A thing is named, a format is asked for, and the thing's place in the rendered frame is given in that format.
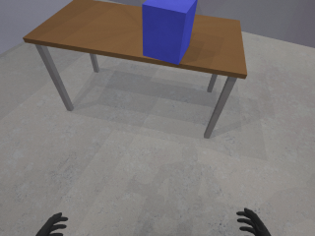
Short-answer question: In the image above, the robot left hand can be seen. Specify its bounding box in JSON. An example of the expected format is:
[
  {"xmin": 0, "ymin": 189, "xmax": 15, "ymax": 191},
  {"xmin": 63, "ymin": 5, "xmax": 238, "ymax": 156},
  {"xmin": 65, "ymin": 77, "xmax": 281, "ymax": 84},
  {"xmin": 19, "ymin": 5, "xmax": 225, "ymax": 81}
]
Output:
[{"xmin": 35, "ymin": 212, "xmax": 68, "ymax": 236}]

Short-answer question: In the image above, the robot right hand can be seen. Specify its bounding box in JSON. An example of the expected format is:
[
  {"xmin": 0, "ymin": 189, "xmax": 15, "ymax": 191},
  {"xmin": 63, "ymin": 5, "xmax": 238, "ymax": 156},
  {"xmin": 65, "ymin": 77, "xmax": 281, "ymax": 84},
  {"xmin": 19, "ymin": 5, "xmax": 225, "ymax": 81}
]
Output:
[{"xmin": 236, "ymin": 208, "xmax": 271, "ymax": 236}]

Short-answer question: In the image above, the table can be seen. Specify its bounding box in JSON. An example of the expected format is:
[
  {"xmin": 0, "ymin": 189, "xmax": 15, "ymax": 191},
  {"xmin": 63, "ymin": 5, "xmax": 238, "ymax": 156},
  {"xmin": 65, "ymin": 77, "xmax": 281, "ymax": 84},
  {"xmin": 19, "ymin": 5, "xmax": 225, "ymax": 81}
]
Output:
[{"xmin": 23, "ymin": 0, "xmax": 247, "ymax": 139}]

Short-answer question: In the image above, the carton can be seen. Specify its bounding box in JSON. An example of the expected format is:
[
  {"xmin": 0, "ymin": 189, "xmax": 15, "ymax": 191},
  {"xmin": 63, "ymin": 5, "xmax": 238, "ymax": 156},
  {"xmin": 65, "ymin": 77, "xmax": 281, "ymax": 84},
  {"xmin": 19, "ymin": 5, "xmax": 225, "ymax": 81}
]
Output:
[{"xmin": 142, "ymin": 0, "xmax": 198, "ymax": 65}]

